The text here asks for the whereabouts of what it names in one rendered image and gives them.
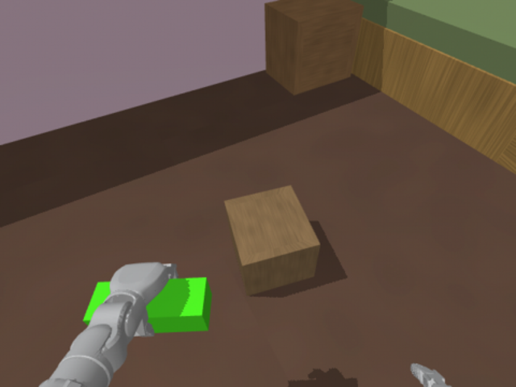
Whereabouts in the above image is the bed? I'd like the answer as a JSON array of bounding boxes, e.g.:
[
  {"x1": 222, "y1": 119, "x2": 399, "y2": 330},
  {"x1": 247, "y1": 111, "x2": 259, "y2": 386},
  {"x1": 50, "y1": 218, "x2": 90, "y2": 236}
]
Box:
[{"x1": 351, "y1": 0, "x2": 516, "y2": 174}]

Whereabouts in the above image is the right robot hand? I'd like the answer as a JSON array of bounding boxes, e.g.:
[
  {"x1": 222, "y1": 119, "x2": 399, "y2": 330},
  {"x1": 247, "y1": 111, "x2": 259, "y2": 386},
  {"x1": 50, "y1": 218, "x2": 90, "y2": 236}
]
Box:
[{"x1": 410, "y1": 363, "x2": 452, "y2": 387}]

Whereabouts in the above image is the left robot arm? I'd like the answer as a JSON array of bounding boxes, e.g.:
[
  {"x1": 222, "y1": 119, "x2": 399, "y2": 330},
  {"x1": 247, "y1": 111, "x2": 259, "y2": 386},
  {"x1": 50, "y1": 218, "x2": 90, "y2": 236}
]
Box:
[{"x1": 39, "y1": 289, "x2": 146, "y2": 387}]

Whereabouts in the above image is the left robot hand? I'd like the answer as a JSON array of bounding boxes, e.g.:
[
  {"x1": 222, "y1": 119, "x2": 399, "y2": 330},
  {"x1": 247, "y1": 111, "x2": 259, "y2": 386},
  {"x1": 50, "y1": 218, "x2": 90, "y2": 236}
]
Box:
[{"x1": 110, "y1": 262, "x2": 178, "y2": 337}]

